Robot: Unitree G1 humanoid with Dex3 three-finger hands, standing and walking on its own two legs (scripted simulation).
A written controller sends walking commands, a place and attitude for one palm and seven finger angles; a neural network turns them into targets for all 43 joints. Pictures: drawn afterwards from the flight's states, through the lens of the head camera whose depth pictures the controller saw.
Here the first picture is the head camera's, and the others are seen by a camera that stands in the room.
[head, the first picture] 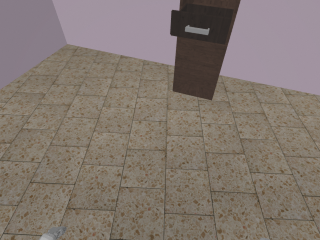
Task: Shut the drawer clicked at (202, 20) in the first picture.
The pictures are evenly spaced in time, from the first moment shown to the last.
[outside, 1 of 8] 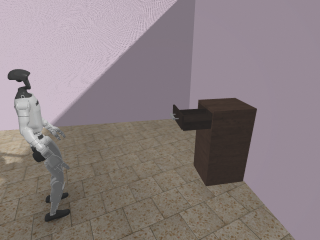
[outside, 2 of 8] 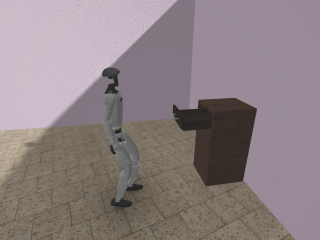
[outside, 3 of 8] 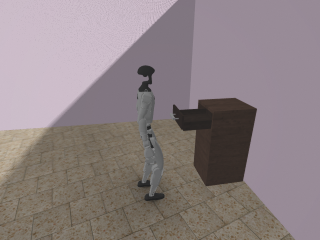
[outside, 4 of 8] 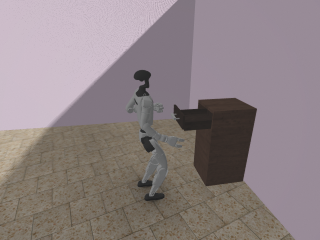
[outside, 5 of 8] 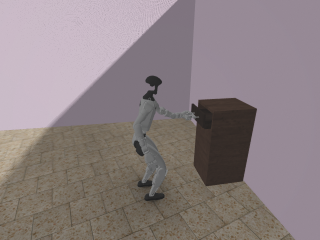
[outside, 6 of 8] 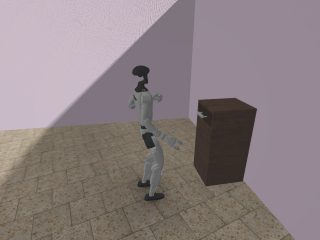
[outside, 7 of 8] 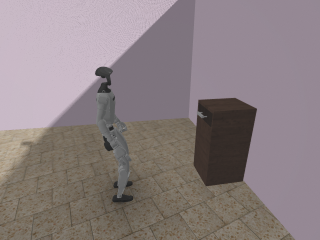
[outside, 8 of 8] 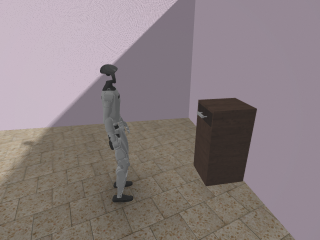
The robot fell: no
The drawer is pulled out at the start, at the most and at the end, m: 0.30 0.30 0.00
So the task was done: yes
